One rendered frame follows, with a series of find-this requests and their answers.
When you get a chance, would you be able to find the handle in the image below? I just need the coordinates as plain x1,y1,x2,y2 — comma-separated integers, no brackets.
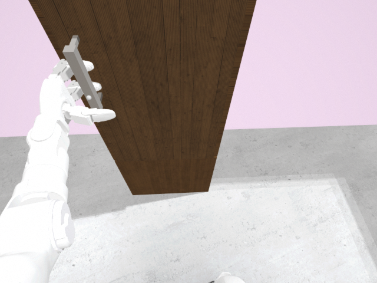
63,35,103,109

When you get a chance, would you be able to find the left robot upper arm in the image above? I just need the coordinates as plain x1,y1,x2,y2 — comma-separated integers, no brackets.
0,199,75,283

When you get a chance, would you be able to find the left robot forearm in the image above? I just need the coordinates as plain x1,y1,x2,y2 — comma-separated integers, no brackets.
0,113,70,217

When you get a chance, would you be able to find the left robot hand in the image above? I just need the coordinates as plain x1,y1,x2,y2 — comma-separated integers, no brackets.
39,59,116,126

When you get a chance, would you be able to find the right robot shin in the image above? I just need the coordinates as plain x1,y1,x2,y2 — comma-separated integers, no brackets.
218,272,231,278

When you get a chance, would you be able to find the cupboard door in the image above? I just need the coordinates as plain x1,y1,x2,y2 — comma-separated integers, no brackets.
35,0,248,162

